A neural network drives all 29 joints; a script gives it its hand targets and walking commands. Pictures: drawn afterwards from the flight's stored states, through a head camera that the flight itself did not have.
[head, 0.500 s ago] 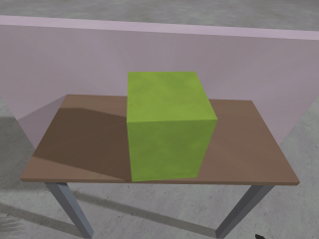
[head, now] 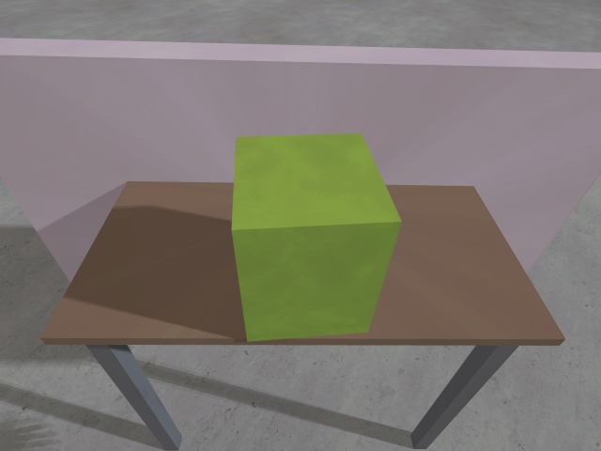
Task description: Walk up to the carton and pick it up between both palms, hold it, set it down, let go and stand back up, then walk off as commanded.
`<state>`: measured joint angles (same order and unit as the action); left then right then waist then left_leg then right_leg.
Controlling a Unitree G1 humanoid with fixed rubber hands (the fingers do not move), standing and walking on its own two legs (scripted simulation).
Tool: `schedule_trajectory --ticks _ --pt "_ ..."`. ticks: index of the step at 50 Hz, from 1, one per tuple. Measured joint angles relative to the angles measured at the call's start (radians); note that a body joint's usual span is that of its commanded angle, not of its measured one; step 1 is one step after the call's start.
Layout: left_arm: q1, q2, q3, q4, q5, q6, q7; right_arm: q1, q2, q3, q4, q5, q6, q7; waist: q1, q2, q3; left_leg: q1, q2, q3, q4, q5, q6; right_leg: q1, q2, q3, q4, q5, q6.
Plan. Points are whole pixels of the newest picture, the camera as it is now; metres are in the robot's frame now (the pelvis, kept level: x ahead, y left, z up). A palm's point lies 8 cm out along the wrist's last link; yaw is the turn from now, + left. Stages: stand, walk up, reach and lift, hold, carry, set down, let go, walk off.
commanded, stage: walk off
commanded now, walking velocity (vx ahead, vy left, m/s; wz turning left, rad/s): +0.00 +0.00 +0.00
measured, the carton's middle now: (304, 237) +0.44 +0.02 +0.07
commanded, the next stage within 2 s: none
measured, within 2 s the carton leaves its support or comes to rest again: neither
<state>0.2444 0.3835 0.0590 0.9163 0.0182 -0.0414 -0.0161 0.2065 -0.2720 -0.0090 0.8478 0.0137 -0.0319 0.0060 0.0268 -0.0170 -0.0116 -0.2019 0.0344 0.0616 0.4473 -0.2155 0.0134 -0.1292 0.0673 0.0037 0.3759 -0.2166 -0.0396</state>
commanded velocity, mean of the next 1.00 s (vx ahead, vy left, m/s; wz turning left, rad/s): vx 0.00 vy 0.00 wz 0.00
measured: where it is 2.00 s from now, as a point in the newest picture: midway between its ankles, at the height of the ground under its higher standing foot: outside the picture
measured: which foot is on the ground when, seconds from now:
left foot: down 0.00-0.38, up 0.40-1.00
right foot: down 0.00-0.12, up 0.14-0.36, down 0.38-1.00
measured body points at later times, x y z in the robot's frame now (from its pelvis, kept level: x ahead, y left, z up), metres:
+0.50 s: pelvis -0.10 -0.07 -0.02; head -0.05 -0.10 +0.42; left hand -0.08 +0.26 -0.12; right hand +0.04 -0.35 -0.16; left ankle -0.06 +0.11 -0.68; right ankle -0.09 -0.13 -0.74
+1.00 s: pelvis -0.23 -0.03 -0.03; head -0.19 -0.05 +0.42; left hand -0.16 +0.31 -0.12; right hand -0.12 -0.33 -0.16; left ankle -0.26 +0.09 -0.72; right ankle -0.09 -0.13 -0.74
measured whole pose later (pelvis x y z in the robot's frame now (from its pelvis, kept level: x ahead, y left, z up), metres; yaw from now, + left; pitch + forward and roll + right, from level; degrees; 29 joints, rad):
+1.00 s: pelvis -0.23 -0.03 -0.03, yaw +5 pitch -4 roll +1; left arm 0.15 0.38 0.06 0.87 0.02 0.03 0.01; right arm 0.21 -0.39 -0.09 0.84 0.01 0.10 0.00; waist 0.03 0.06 0.16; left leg -0.30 -0.08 -0.09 0.91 -0.46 0.00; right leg -0.41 -0.02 -0.03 0.60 -0.12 -0.05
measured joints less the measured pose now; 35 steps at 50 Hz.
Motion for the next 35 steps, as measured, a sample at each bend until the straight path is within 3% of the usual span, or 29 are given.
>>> schedule_trajectory --ticks 6,8,11,14,17,19,20,21,23,25,27,35 --pt "-0.012 0.004 0.0 0.003 0.0 0.008 0.0 -0.018 -0.009 -0.003 0.005 0.0 0.013 0.0 -0.001 0.001 0.033 -0.009 0.0 0.003 0.019 0.003 0.002 -0.026 -0.001 0.001 0.05 -0.004 0.0" --pt "-0.022 0.009 0.0 0.003 0.0 0.02 0.0 -0.03 -0.017 -0.008 0.006 0.0 0.022 0.0 -0.001 0.002 0.065 -0.022 0.0 0.006 0.037 0.004 0.007 -0.082 -0.001 0.0 0.167 -0.046 0.0" --pt "-0.028 0.018 0.0 0.003 0.0 0.043 0.0 -0.031 -0.027 -0.018 0.006 0.0 0.044 -0.001 -0.001 0.005 0.102 -0.044 0.001 -0.005 0.05 0.017 0.012 -0.162 -0.001 0.0 0.403 -0.212 0.0" --pt "-0.023 0.023 0.0 0.003 0.0 0.063 0.0 -0.034 -0.041 -0.029 0.005 0.0 0.06 -0.005 0.0 0.017 0.128 -0.084 0.003 -0.027 0.074 0.033 0.014 -0.185 -0.004 0.003 0.52 -0.261 0.002" --pt "0.002 0.029 0.0 0.002 0.0 0.073 0.0 -0.058 -0.054 -0.041 0.0 0.0 0.076 -0.006 0.001 0.021 0.132 -0.149 0.002 -0.028 0.115 0.039 0.007 -0.181 -0.026 0.009 0.496 -0.258 0.01" --pt "0.015 0.032 0.0 0.001 0.0 0.071 0.002 -0.078 -0.063 -0.05 -0.007 0.0 0.083 -0.006 0.002 0.02 0.142 -0.197 0.002 -0.025 0.165 0.036 -0.014 -0.139 -0.044 0.011 0.354 -0.191 0.017" --pt "0.01 0.022 0.0 0.001 0.0 0.069 0.005 -0.089 -0.073 -0.057 -0.006 0.0 0.088 -0.006 0.001 0.041 0.162 -0.22 0.003 -0.052 0.207 0.027 -0.009 -0.135 -0.034 -0.001 0.34 -0.186 0.01" --pt "0.005 0.009 0.0 0.001 0.002 0.063 0.007 -0.092 -0.082 -0.064 -0.006 0.0 0.097 -0.008 0.002 0.063 0.179 -0.241 -0.012 -0.103 0.275 -0.068 -0.005 -0.134 -0.023 -0.015 0.346 -0.186 -0.003" --pt "0.012 -0.007 0.0 0.002 0.005 0.062 0.01 -0.091 -0.083 -0.068 -0.006 0.0 0.118 -0.013 0.004 0.069 0.186 -0.276 -0.077 -0.184 0.456 -0.216 -0.002 -0.134 -0.026 -0.021 0.341 -0.175 -0.026" --pt "0.021 -0.014 0.0 0.002 0.005 0.069 0.017 -0.091 -0.085 -0.069 -0.007 0.0 0.123 -0.019 0.005 0.067 0.18 -0.285 -0.123 -0.227 0.602 -0.252 0.004 -0.135 -0.034 -0.011 0.315 -0.148 -0.036" --pt "0.01 -0.013 0.0 0.001 0.005 0.063 0.027 -0.09 -0.087 -0.073 -0.007 0.0 0.123 -0.02 0.004 0.068 0.176 -0.285 -0.132 -0.245 0.699 -0.249 0.004 -0.141 -0.037 -0.008 0.283 -0.114 -0.036" --pt "-0.065 -0.011 0.0 -0.037 0.005 0.031 0.04 -0.088 -0.119 -0.079 -0.008 0.0 0.127 -0.02 0.003 0.071 0.187 -0.236 -0.132 -0.262 0.757 -0.242 -0.014 -0.204 -0.058 -0.009 0.253 -0.03 -0.038"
